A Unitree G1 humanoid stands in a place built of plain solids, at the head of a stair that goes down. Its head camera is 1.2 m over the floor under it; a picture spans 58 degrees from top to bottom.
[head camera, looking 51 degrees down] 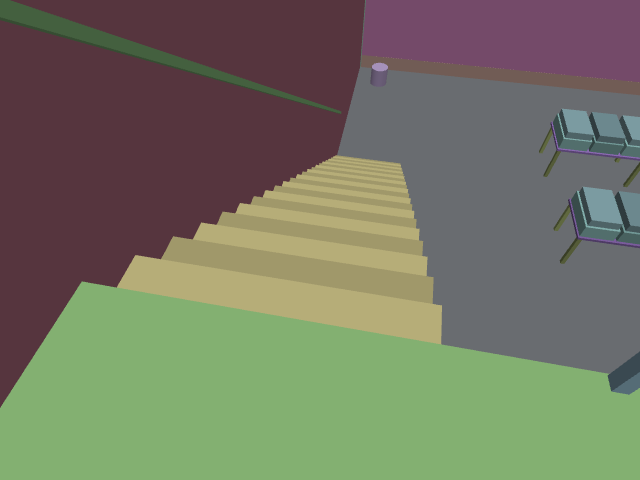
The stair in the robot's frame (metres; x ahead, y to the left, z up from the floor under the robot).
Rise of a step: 0.19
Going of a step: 0.26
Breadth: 1.21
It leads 11 degrees to the right of straight ahead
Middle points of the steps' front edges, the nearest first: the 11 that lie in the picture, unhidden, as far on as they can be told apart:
0.68 0.19 0.00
0.93 0.14 -0.18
1.18 0.10 -0.37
1.43 0.05 -0.55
1.68 0.00 -0.74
1.93 -0.05 -0.92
2.18 -0.10 -1.11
2.43 -0.15 -1.29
2.68 -0.20 -1.48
2.93 -0.25 -1.66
3.18 -0.30 -1.85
